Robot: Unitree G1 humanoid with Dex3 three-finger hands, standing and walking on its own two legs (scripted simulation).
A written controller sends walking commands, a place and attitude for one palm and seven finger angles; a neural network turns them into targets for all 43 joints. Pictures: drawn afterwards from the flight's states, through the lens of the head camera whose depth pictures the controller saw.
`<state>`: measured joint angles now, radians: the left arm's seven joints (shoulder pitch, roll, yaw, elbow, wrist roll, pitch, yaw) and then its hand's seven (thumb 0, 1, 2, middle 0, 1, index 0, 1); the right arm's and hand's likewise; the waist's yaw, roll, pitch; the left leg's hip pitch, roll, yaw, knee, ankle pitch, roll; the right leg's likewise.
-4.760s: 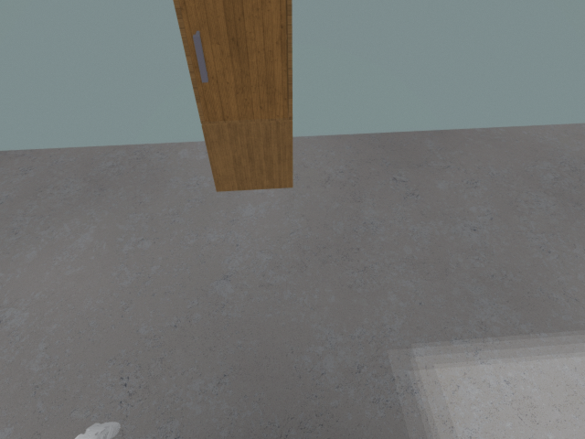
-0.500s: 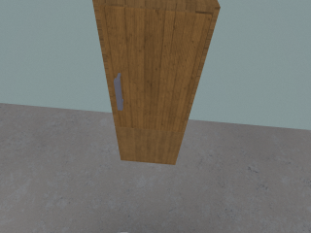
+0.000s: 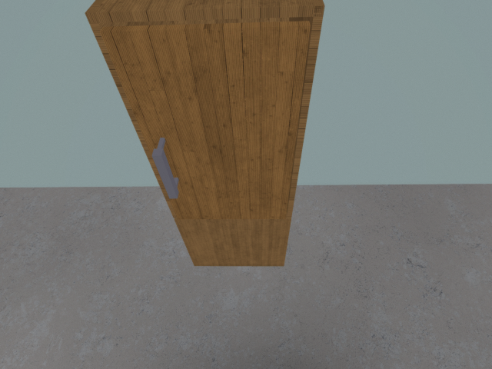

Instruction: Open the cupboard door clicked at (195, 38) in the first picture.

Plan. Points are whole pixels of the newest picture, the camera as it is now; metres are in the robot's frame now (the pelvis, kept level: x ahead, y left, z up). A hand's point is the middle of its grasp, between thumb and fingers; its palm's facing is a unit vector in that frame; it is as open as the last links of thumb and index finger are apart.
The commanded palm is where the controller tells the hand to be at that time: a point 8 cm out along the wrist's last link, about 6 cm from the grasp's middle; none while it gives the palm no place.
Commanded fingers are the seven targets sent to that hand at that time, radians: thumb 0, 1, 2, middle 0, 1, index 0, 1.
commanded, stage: come to a stop and stand still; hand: left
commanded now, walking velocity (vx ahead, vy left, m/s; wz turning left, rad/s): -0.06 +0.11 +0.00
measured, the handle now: (168, 169) +0.55 +0.22 -0.07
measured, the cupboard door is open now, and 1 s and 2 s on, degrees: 0 0 0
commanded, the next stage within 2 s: look again from close up in 0.56 s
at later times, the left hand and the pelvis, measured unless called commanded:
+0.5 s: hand out of the picture +0.00 +0.25 -0.17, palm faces +0.03 -0.96 -0.28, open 7.3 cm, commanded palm none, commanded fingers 0.00 0.90 0.90 -0.20 -0.30 -0.20 -0.30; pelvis -0.02 +0.04 -0.01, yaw -1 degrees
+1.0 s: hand out of the picture +0.09 +0.26 -0.13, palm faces -0.02 -0.94 -0.35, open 7.3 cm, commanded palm none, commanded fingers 0.00 0.90 0.90 -0.20 -0.30 -0.20 -0.30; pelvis -0.01 +0.02 +0.01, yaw +0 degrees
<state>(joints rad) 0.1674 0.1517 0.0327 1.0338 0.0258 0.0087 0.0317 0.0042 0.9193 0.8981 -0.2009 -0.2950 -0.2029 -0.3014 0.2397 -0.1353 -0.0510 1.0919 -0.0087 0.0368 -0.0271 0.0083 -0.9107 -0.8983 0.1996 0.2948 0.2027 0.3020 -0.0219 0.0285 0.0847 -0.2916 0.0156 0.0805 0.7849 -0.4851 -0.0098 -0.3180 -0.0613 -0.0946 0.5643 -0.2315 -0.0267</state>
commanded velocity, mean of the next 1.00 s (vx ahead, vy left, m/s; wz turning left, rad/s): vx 0.00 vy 0.00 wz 0.00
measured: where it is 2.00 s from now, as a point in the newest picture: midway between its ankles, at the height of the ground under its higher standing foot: outside the picture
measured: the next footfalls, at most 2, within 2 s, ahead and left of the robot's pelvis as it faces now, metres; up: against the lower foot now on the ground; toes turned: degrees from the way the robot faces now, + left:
left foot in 0.20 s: +0.01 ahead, +0.15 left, +0.00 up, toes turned +2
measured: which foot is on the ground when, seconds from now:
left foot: up 0.00-0.18, down 0.20-1.00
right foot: down 0.00-1.00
